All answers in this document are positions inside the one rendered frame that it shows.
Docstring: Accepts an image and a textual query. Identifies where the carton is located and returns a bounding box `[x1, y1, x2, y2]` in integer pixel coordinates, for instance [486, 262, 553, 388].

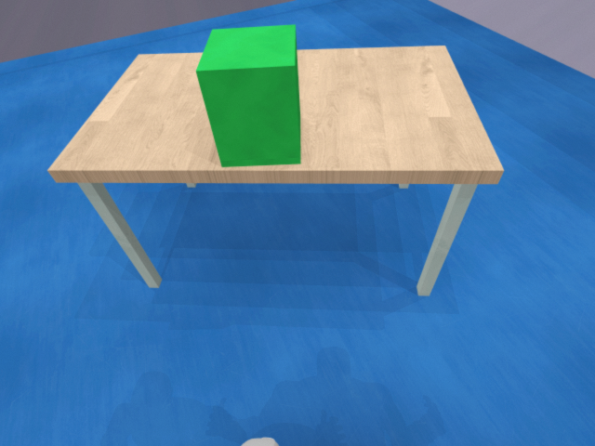
[196, 24, 301, 167]

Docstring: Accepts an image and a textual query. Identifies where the table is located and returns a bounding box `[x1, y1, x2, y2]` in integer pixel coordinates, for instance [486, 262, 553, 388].
[47, 46, 504, 296]

